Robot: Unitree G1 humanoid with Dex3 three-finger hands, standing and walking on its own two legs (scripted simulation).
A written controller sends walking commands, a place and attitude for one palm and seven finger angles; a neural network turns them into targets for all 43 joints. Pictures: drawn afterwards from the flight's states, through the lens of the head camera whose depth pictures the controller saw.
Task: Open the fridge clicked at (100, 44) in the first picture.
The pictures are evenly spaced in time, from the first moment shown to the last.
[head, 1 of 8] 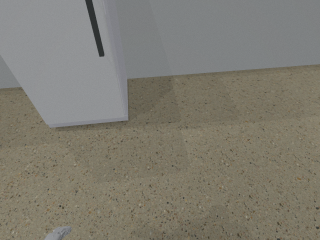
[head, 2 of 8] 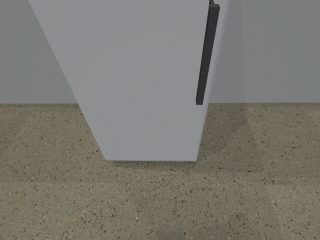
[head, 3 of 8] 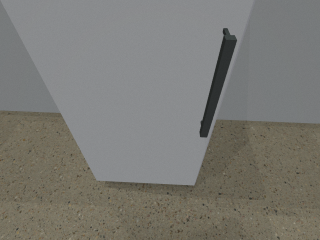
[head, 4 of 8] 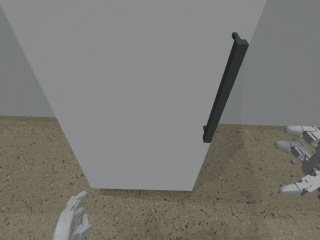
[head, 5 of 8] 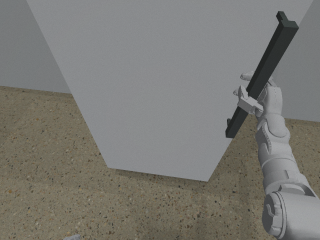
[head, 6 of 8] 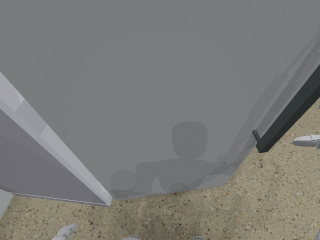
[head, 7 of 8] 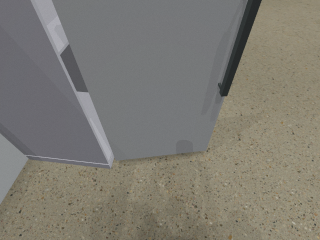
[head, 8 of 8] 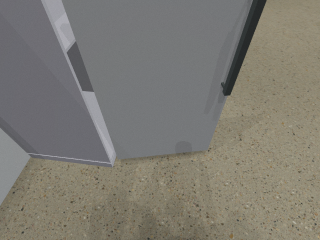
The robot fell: no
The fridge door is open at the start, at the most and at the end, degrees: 0 82 76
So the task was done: yes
